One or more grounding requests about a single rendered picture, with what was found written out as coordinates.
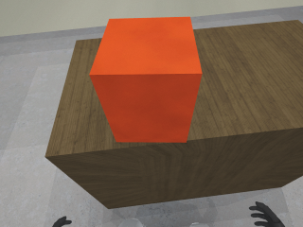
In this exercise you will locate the carton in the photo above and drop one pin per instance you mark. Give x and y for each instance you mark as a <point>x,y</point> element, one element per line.
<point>147,75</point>

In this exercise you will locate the pedestal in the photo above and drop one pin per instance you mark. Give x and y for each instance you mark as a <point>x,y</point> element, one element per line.
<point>245,134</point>

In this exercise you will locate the right robot hand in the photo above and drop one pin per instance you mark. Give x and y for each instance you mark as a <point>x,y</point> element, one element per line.
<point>269,215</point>

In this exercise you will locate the left robot hand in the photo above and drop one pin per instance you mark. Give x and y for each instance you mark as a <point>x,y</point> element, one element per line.
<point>61,222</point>

